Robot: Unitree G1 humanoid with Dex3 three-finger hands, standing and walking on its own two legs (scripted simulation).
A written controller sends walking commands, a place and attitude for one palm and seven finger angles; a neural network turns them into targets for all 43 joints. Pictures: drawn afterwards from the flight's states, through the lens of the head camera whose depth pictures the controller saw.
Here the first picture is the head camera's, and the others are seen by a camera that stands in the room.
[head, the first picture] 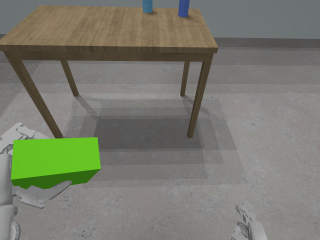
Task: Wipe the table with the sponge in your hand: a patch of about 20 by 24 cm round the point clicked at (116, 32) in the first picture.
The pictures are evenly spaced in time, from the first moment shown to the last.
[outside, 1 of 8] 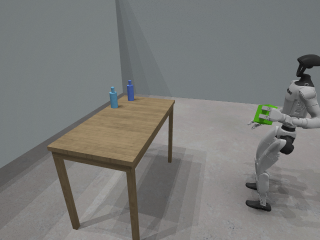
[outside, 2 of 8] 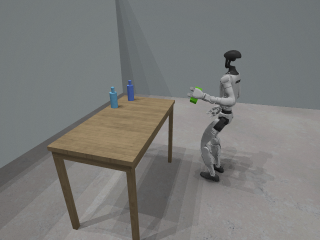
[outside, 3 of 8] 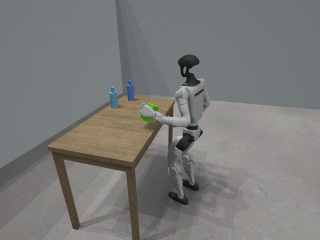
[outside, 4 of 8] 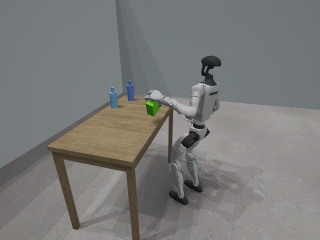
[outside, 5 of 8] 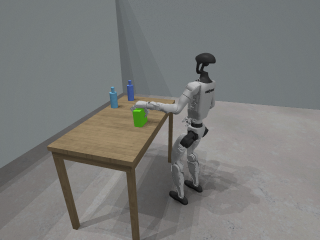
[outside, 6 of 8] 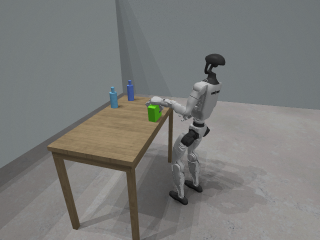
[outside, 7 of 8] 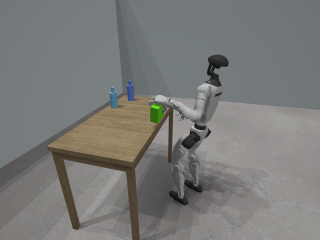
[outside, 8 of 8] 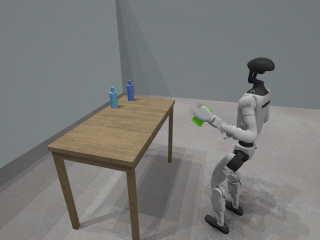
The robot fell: no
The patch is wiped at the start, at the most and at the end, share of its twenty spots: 0.00 0.95 0.95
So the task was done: yes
